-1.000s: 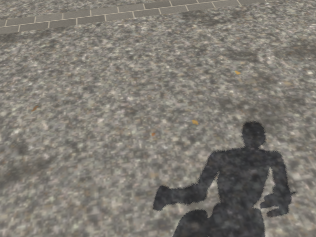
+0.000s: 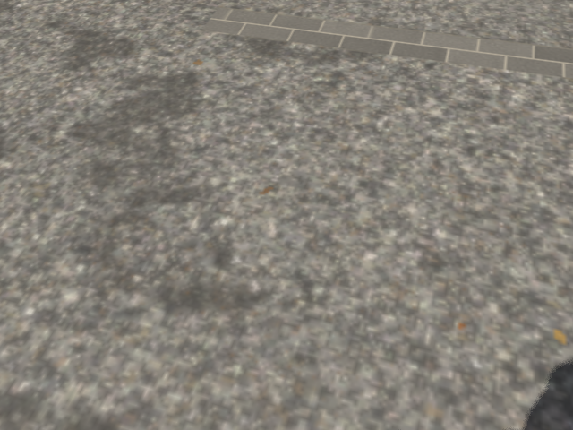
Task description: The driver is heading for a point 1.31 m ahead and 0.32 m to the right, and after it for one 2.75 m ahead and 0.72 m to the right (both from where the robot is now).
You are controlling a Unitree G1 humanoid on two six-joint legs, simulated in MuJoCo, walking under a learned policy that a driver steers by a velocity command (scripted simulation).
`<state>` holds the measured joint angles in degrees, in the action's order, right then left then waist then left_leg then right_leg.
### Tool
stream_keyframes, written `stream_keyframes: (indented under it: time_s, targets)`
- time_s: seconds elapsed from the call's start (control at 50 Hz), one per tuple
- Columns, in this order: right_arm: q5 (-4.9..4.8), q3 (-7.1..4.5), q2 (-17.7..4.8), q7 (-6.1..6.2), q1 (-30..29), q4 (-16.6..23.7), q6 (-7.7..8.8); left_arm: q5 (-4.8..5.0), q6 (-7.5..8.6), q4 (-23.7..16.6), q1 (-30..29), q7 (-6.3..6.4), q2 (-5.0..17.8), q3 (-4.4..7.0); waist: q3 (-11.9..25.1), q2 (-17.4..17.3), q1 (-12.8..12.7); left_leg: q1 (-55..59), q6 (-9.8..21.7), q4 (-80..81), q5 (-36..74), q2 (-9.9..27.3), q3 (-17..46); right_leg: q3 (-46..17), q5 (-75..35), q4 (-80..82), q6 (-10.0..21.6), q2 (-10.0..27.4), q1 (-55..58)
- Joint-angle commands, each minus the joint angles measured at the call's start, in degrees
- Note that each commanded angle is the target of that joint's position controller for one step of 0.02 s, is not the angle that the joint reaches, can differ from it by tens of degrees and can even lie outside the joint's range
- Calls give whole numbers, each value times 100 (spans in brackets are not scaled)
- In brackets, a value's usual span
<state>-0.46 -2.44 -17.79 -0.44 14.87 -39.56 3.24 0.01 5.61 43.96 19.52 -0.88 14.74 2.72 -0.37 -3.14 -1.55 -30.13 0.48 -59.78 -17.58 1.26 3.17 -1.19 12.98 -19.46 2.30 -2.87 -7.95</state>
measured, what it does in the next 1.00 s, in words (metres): walks ahead, turning right: left foot, then right foot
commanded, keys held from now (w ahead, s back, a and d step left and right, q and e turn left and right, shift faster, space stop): no key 0.04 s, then e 0.48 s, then w+e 0.36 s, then w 0.12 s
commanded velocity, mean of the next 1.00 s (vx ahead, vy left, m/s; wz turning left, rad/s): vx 0.22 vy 0.00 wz -0.39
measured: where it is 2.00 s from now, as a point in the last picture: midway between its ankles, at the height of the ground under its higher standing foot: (408, 309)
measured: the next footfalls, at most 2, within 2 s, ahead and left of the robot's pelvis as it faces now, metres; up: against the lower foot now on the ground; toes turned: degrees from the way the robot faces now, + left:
left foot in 0.22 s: +0.27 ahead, +0.12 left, +0.00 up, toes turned -5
right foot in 0.66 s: +0.16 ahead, -0.11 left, +0.00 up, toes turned -20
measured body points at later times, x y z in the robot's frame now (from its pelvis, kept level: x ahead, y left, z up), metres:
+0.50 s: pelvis +0.14 +0.03 -0.01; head +0.18 +0.02 +0.44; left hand +0.31 +0.30 -0.12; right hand +0.26 -0.26 -0.10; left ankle +0.23 +0.12 -0.75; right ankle +0.13 -0.11 -0.69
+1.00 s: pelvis +0.26 -0.05 +0.00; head +0.26 -0.10 +0.45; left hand +0.40 +0.20 -0.09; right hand +0.33 -0.38 -0.10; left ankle +0.48 +0.04 -0.69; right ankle +0.12 -0.09 -0.75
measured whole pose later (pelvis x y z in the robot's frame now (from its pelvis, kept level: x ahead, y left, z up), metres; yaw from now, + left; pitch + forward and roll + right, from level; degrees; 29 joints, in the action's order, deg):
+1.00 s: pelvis +0.26 -0.05 +0.00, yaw -27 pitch +2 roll +3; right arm -0.6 -4.7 -18.2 -2.4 2.4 -43.4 4.6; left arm 0.8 2.4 41.5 26.0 1.7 15.8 2.5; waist -0.9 -2.5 -3.7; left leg -33.3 -2.9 -34.3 1.2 1.4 3.1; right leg -7.3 16.6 -15.7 3.2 -0.9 -0.5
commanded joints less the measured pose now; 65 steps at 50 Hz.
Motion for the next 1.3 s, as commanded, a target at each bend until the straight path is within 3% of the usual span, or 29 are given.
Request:
stream_keyframes:
  time_s: [0.02, 0.06, 0.12, 0.2, 0.22, 0.24, 0.26, 0.28, 0.3, 0.36, 0.52, 0.6, 0.64, 0.66, 0.68, 0.7, 0.72, 0.74, 0.78, 0.98, 1.08, 1.12, 1.14, 1.16, 1.18, 1.2, 1.22, 1.26, 1.3]
  targets:
    - [92, -25, -161, -25, -501, 558, 111, 25, 19, -319, -278, 72, 889, 171, -176, 887, 37, -835, -266, 731, 336, 181, -188, -895, -3476, 700, 944, 1313, 425]
    - [99, 58, 34, -48, -817, 617, 134, 59, -70, -198, -169, 123, 1007, 186, -48, 917, -69, -193, -311, 1649, 964, 49, -371, -496, -4020, 591, 802, 1090, 155]
    - [61, 2, -105, -110, -1153, 659, 169, 99, -205, 3, 198, 175, 1119, 201, 67, 944, -162, 417, -267, 2537, 1824, -248, -291, -622, -3826, 371, 700, 1107, 200]
    - [112, -206, -548, -57, -658, 530, 200, 181, -273, -110, -168, 225, 1229, 250, 304, 921, 351, 1457, 127, 3472, 2222, -281, -62, -1061, -3520, -543, 379, 1134, 306]
    - [169, -285, -777, 4, -321, 473, 215, 144, -256, -171, -137, 215, 1087, 209, 622, 714, 500, 2317, 324, 3648, 3213, 13, 42, -960, -3171, -1207, 176, 839, 4]
    - [318, -363, -1196, 93, 233, 491, 185, -19, -229, -394, -39, 198, 712, 82, 1448, -214, 595, 3972, 814, 3074, 5684, 1274, 1041, -744, -1010, -2733, -118, 341, -1117]
    - [319, -317, -1109, 80, 246, 519, 34, 37, -273, -237, 1020, 198, 345, -51, 2458, -1385, 285, 4920, 1792, 2960, 6508, 2657, 2391, -561, 3063, -4413, -384, -193, -2115]
    - [192, -255, -727, 60, 135, 597, -88, 142, -385, -82, 1024, 207, 1004, 123, 2375, -719, 406, 4308, 1716, 3342, 5026, 2359, 2348, -774, 2844, -5002, -494, 57, -2182]
    - [95, -182, -491, 63, -278, 624, -140, 211, -501, -180, 562, 242, 1142, 206, 1536, -455, 320, 3701, 1493, 3567, 3895, 2026, 1747, -542, 2475, -5202, -574, 244, -2582]
    - [161, -153, -425, 57, -1126, 527, -187, 123, -866, -276, 383, 387, 916, 228, 475, -515, -50, 1678, 1266, 4362, 2061, 1384, 689, -226, 1611, -4906, -830, 549, -2011]
    - [125, -318, -748, 185, -1286, 256, -221, 38, -894, -861, -335, 219, 737, 158, 507, -361, 95, 1596, 1441, 4566, 1715, 1665, -63, 93, 737, -3145, -582, 808, -1354]
    - [-121, -420, -1023, 97, -1258, 127, -251, 84, -880, -850, -144, 81, 885, 233, 439, -361, -76, 1341, 1085, 4726, -840, 1709, -72, 491, 679, -2072, -124, 656, -655]
    - [-142, -351, -715, 90, -1278, 59, -261, 88, -842, -483, 512, 75, 941, 325, 352, -30, -342, 736, 660, 4008, -1709, 1321, -518, 675, 762, -1330, 192, 337, 288]
    - [-75, -258, -335, 43, -1359, 82, -263, 119, -813, -292, 1053, 133, 1143, 407, 136, 940, -492, -16, 251, 2388, -1875, 804, -1125, -386, 1617, -410, 575, 863, 713]
    - [10, -191, -62, -2, -1548, 362, -219, 96, -715, -507, 1005, 169, 1884, 521, -297, 2137, -382, -1878, -162, 477, -2088, -138, -1086, -3427, 3214, 638, 1519, 2244, 812]
    - [-95, -313, -515, -30, -1949, 474, -61, -75, -505, -751, 583, 127, 1718, 445, -492, 1503, -438, -2180, 6, -26, -1531, -56, 4, -4089, 3610, 1331, 1765, 2423, 373]
    - [-182, -390, -736, -62, -1761, 431, 34, -78, -359, -814, 158, 141, 1505, 372, -635, 1383, -128, -2210, 111, 39, -738, 106, 132, -3641, 3267, 1384, 1526, 2305, 362]
    - [-97, -427, -806, -55, -1527, 270, 90, -2, -286, -845, -22, 151, 1324, 324, -577, 1226, 16, -2067, 98, 198, -173, 216, 115, -3112, 2549, 1210, 1272, 2088, 466]
    - [91, -424, -693, -43, -1490, 108, 159, 31, -269, -808, 31, 199, 1135, 241, -327, 1082, 24, -1630, -47, 573, 642, 212, 48, -2328, 1391, 1082, 976, 1685, 583]
    - [-33, -196, -225, -239, -2322, 231, 273, 101, -270, -437, 878, 290, 1135, 278, -472, 1103, -444, -746, -370, 2739, 1987, -49, -146, -1409, -371, 897, 869, 1369, 614]
    - [-65, -197, -431, -322, -2192, 266, 375, 125, -345, -266, 835, 279, 1251, 326, -561, 1252, -337, -331, -23, 3176, 1487, -75, -302, -1517, -1360, 559, 794, 1677, 963]
    - [-44, -290, -634, -271, -1532, 88, 376, 105, -370, -270, 647, 281, 1261, 324, -139, 1314, 41, 582, 275, 3334, 1316, -312, -613, -1174, -3303, -210, 631, 1536, 1099]
    - [-18, -388, -836, -223, -741, -138, 362, 73, -379, -271, 632, 283, 1153, 277, 464, 1172, 401, 1741, 506, 3329, 1488, -354, -664, -846, -4173, -1203, 480, 1254, 894]
    - [37, -434, -1088, -196, 351, -309, 340, -37, -376, -357, 648, 298, 953, 173, 1394, 664, 840, 3565, 950, 3051, 1390, 507, 423, -707, -3127, -2813, 289, 1016, -185]
    - [51, -564, -1612, -234, 922, -507, 306, 2, -265, -507, 1254, 259, 351, 15, 2107, -1375, 489, 5361, 1955, 3690, 148, 1866, 3477, -409, 776, -5000, -226, -122, -2438]
    - [-149, -407, -1036, -280, 743, -529, 325, 85, -130, -497, 939, 243, 793, 61, 1808, -1120, 633, 5324, 1941, 4424, -624, 1873, 4335, -837, 1789, -5609, -211, 16, -3246]
    - [-146, -339, -787, -236, 350, -458, 299, 218, -34, -632, 214, 197, 1085, 143, 884, -682, 666, 4614, 1700, 4420, -368, 1693, 3411, -733, 1370, -5680, -146, 341, -3645]
    - [-22, -279, -620, -169, -63, -320, 216, 43, 132, -756, -457, 162, 1003, 125, 217, 194, 473, 3314, 1527, 4536, 924, 1207, 2329, -516, 722, -5027, -136, 696, -3376]
    - [30, -229, -520, -110, -124, -264, 195, -55, 136, -802, -398, 121, 856, 119, 181, -41, 212, 2772, 1564, 4762, 1560, 945, 1978, -478, 475, -4471, -234, 819, -2935]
